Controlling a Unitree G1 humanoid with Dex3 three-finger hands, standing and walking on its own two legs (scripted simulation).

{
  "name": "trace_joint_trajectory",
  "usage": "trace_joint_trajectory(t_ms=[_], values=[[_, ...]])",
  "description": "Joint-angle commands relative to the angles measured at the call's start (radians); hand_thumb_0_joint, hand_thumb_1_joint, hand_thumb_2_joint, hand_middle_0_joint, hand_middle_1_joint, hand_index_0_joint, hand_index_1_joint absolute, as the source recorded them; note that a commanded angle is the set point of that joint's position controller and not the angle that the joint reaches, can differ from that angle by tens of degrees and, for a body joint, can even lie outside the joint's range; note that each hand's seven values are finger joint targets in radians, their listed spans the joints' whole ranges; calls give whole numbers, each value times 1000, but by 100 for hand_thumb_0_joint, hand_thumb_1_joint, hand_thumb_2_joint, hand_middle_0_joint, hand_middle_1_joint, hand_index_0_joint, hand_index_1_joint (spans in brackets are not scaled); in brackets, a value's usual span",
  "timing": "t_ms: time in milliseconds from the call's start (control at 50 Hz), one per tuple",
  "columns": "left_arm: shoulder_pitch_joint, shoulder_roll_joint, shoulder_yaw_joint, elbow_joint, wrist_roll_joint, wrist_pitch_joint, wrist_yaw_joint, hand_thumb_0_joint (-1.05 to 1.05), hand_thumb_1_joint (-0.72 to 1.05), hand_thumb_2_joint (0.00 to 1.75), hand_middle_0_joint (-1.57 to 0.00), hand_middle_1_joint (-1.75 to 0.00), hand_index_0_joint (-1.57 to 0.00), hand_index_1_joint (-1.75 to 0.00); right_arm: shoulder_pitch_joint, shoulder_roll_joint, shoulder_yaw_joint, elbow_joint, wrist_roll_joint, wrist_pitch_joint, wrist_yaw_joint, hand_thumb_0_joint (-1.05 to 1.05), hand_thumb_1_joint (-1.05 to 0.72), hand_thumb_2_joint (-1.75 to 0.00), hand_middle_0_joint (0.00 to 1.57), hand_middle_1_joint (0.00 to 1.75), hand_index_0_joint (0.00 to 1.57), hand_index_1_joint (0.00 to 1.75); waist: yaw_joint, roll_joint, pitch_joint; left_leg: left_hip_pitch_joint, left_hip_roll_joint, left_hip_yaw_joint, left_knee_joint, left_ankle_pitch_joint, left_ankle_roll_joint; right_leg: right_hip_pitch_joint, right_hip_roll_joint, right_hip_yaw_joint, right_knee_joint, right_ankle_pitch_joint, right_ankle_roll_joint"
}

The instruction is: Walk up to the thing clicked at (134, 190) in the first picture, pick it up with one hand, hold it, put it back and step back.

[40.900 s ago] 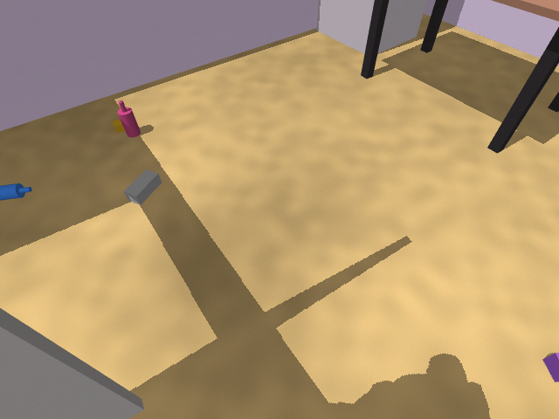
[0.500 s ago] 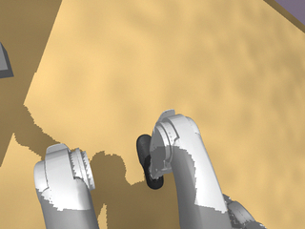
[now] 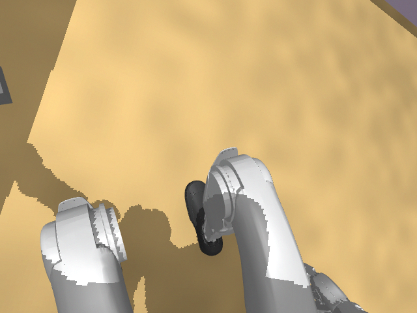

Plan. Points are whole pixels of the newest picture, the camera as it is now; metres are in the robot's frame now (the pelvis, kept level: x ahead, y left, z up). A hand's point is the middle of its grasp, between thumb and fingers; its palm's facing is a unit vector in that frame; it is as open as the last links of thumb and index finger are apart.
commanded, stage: rise first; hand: left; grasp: from above
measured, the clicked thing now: out of the picture +0.55 +0.34 -0.30
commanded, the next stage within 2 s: approach in 1.12 s
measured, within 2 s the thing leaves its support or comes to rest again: neither
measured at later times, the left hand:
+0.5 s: hand out of the picture +0.50 +0.37 -0.17, palm faces -0.45 -0.10 -0.89, open 14.0 cm
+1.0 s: hand out of the picture +0.50 +0.37 -0.17, palm faces -0.46 -0.10 -0.88, open 14.1 cm
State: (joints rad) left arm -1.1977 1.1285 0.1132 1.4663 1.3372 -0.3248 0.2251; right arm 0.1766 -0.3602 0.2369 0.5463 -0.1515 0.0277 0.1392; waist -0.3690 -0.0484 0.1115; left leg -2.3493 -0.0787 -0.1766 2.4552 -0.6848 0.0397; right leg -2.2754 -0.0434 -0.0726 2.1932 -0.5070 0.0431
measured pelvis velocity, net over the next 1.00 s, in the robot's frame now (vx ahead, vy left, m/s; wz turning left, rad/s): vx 0.00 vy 0.00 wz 0.00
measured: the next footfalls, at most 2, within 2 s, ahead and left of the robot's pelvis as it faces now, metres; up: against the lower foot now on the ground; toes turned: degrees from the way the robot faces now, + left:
none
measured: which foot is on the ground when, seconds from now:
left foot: down 0.00-1.00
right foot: down 0.00-1.00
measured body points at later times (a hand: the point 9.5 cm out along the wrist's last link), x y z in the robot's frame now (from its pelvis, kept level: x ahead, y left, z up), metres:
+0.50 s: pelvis +0.00 +0.00 +0.00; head +0.27 +0.13 +0.33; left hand +0.52 +0.38 -0.12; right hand +0.05 -0.27 -0.05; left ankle +0.07 +0.10 -0.29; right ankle +0.16 -0.15 -0.29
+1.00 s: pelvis +0.00 +0.00 +0.00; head +0.27 +0.12 +0.33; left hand +0.52 +0.38 -0.12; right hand +0.04 -0.28 -0.05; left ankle +0.07 +0.10 -0.29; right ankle +0.16 -0.15 -0.29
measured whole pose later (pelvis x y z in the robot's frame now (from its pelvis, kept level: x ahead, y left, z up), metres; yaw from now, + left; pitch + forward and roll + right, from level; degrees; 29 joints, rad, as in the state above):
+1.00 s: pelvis +0.00 +0.00 +0.00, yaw +0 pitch +32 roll -16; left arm -1.19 1.13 0.10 1.47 1.34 -0.33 0.20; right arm 0.17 -0.36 0.24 0.55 -0.15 0.04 0.14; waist -0.37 -0.04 0.10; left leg -2.36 -0.08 -0.17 2.46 -0.68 0.05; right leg -2.28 -0.04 -0.07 2.19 -0.50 0.04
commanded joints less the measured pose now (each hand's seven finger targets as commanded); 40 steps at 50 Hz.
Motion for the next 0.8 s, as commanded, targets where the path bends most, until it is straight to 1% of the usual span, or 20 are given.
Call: trace_joint_trajectory(t_ms=[0,40,60,120,140,180,200,260,300,320,340,360,420,460,520,560,620,680,700,780], values=[[-327,271,36,-181,-3,-13,40,0,-52,100,-11,-96,-10,-97,218,-325,-112,20,-2,11,-22,0,-90,-90,20,30,20,30,-53,554,-699,636,49,-9,-324,275,-63,262,16,-113,-106,105,-84],[-322,262,35,-188,-2,-11,42,0,-52,100,-10,-97,-9,-98,215,-317,-114,18,-5,10,-19,0,-90,-90,20,30,20,30,-48,585,-701,662,53,-8,-326,287,-68,251,16,-111,-101,103,-84],[-342,283,41,-209,-1,-13,49,0,-52,100,-11,-95,-10,-97,213,-316,-112,16,-3,12,-19,0,-90,-90,20,30,20,30,-41,607,-723,659,51,1,-332,282,-65,278,18,-109,-102,111,-82],[-315,273,34,-167,5,-5,53,0,-52,100,-9,-97,-9,-98,211,-314,-111,17,-1,14,-18,0,-90,-90,20,30,20,30,-48,552,-692,603,50,20,-322,263,-53,293,21,-106,-117,110,-78],[-281,245,19,-130,1,-1,51,0,-52,100,-10,-96,-9,-97,208,-314,-112,16,0,14,-20,0,-89,-90,20,30,20,30,-50,518,-677,578,49,18,-316,258,-49,289,25,-109,-114,107,-80],[-285,232,3,-136,-2,0,46,0,-52,100,-10,-97,-9,-98,203,-308,-110,22,3,12,-20,0,-89,-90,20,30,20,30,-51,527,-683,587,52,24,-324,249,-47,291,25,-105,-114,104,-78],[-288,238,10,-124,-1,4,45,0,-53,100,-9,-98,-8,-99,211,-315,-112,28,2,11,-19,0,-89,-90,20,30,20,30,-55,535,-659,589,49,12,-326,265,-52,279,20,-105,-115,113,-78],[-293,234,3,-134,-6,9,36,0,-51,98,-11,-96,-10,-97,209,-310,-114,23,3,12,-19,0,-89,-90,20,30,20,30,-49,521,-687,580,53,23,-327,244,-46,294,24,-106,-116,99,-79],[-302,253,22,-149,-10,9,33,0,-52,99,-8,-100,-8,-100,207,-317,-112,15,0,10,-19,0,-90,-90,20,30,20,30,-55,522,-674,569,51,14,-325,245,-50,296,18,-105,-121,100,-78],[-289,233,8,-148,-13,10,25,0,-52,99,-10,-98,-9,-99,212,-315,-112,15,1,10,-20,0,-90,-90,20,30,20,30,-57,512,-669,589,53,14,-326,238,-48,281,20,-106,-116,87,-79],[-318,257,25,-188,-13,5,25,0,-52,99,-10,-97,-9,-98,210,-319,-115,17,1,10,-21,0,-89,-90,20,30,20,30,-55,534,-683,604,54,9,-325,254,-53,282,16,-104,-119,99,-77],[-307,255,23,-172,-12,3,28,0,-51,99,-11,-97,-10,-97,208,-315,-114,20,-1,12,-22,0,-89,-90,20,30,20,30,-46,539,-702,628,55,8,-326,263,-55,280,19,-105,-113,103,-78],[-302,247,16,-159,-14,-8,34,0,-52,100,-8,-100,-8,-100,208,-312,-112,18,-3,12,-22,0,-89,-90,20,30,20,30,-53,516,-689,586,51,22,-318,231,-48,299,24,-108,-119,88,-78],[-328,254,21,-175,-9,-16,38,0,-54,101,-8,-98,-8,-99,208,-316,-110,22,-6,11,-22,0,-90,-90,20,30,20,30,-59,530,-683,584,50,14,-317,236,-53,291,20,-109,-115,93,-80],[-342,272,27,-196,5,-20,47,0,-54,102,-8,-98,-7,-99,215,-314,-111,21,-5,11,-23,0,-89,-90,20,30,20,30,-49,580,-732,651,54,9,-319,283,-60,277,22,-110,-100,115,-82],[-313,244,15,-152,4,-14,52,0,-55,102,-7,-99,-6,-100,216,-310,-110,22,-5,9,-22,0,-89,-90,20,30,20,30,-57,546,-691,622,53,14,-311,269,-55,265,24,-110,-106,104,-82],[-313,240,17,-138,6,-7,54,0,-55,103,-8,-98,-6,-99,211,-319,-112,21,-5,7,-23,0,-89,-89,20,30,20,30,-61,535,-655,598,48,2,-319,249,-57,239,19,-111,-107,92,-82],[-302,260,20,-143,15,6,49,0,-55,102,-7,-99,-6,-100,208,-319,-113,18,-1,8,-22,0,-89,-89,20,30,20,30,-47,550,-677,601,50,7,-326,261,-56,258,17,-107,-106,103,-80],[-302,265,26,-151,9,9,49,0,-55,103,-7,-99,-6,-100,198,-315,-114,13,-1,9,-22,0,-89,-89,20,30,20,30,-34,562,-693,606,52,8,-333,261,-57,264,17,-106,-104,106,-80],[-299,254,29,-187,-7,16,30,0,-55,102,-6,-100,-6,-101,203,-318,-118,13,2,14,-20,0,-89,-89,20,30,20,30,-44,557,-710,622,51,2,-326,293,-59,274,14,-102,-109,121,-80]])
